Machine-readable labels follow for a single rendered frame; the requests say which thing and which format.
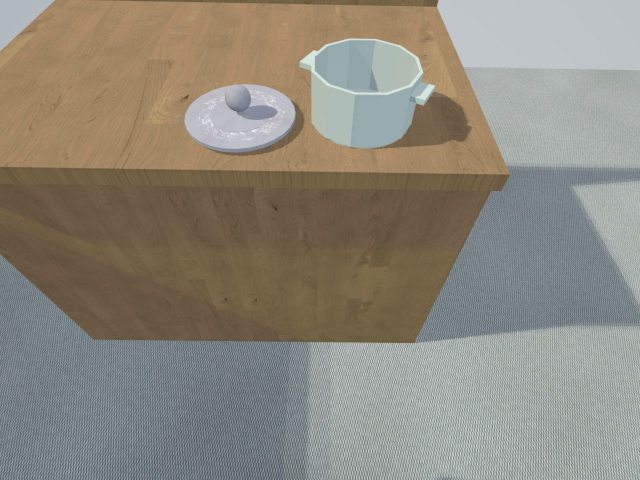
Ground table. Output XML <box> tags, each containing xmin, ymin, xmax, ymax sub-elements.
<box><xmin>0</xmin><ymin>0</ymin><xmax>510</xmax><ymax>343</ymax></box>

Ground lid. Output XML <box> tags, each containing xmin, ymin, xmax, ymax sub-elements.
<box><xmin>184</xmin><ymin>84</ymin><xmax>296</xmax><ymax>153</ymax></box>

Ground pot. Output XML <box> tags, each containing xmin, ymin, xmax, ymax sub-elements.
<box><xmin>299</xmin><ymin>39</ymin><xmax>435</xmax><ymax>149</ymax></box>

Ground knob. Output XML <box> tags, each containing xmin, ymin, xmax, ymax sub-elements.
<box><xmin>225</xmin><ymin>84</ymin><xmax>251</xmax><ymax>112</ymax></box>

